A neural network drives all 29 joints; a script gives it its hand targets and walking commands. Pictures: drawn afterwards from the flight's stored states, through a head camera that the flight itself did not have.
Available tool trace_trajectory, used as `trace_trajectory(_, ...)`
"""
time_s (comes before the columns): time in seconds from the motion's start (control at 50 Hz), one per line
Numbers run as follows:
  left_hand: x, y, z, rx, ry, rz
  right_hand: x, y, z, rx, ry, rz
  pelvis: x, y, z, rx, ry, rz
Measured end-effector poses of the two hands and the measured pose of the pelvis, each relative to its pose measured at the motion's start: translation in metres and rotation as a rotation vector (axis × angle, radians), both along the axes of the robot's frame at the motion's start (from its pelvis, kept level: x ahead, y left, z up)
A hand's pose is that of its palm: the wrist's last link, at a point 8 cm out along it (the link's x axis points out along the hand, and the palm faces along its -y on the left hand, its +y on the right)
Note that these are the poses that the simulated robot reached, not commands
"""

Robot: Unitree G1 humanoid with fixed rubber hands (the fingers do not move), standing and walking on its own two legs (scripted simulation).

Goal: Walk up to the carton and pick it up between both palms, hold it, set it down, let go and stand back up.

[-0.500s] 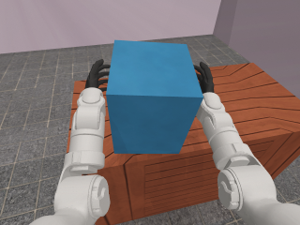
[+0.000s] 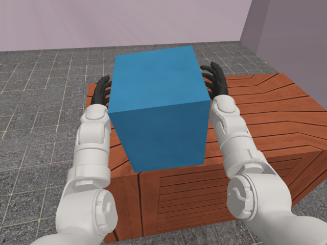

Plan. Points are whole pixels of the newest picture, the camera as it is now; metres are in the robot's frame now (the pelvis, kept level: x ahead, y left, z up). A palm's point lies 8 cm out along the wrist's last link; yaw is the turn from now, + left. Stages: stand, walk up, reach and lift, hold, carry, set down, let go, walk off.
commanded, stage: set down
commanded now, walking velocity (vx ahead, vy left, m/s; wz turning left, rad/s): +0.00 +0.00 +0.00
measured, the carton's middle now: (161, 112) +0.42 +0.01 +0.12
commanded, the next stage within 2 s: none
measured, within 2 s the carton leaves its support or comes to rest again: neither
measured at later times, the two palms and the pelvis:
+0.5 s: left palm (115, 108) +0.42 +0.14 +0.13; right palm (224, 108) +0.41 -0.15 +0.14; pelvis +0.02 -0.01 +0.00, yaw +0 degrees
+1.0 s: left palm (114, 114) +0.43 +0.14 +0.10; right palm (218, 111) +0.42 -0.14 +0.12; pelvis +0.02 +0.00 +0.00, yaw +0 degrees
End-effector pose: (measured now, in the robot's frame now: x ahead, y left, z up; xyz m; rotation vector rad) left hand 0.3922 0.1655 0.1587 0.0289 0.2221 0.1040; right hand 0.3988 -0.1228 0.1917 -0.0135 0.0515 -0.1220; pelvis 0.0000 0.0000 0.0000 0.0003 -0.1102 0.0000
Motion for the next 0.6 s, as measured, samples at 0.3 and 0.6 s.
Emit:
trace_trajectory(0.3, 0.030, -0.035, 0.006, 0.029, -0.049, -0.055, 0.011, -0.036, -0.011, 0.051, -0.051, -0.063, 0.019, -0.005, 0.001, 0.008, 0.028, 0.000)
trace_trajectory(0.6, 0.034, -0.023, -0.020, 0.011, -0.009, -0.055, 0.015, -0.025, -0.035, 0.023, -0.015, -0.063, 0.023, -0.006, 0.001, 0.009, 0.046, 0.000)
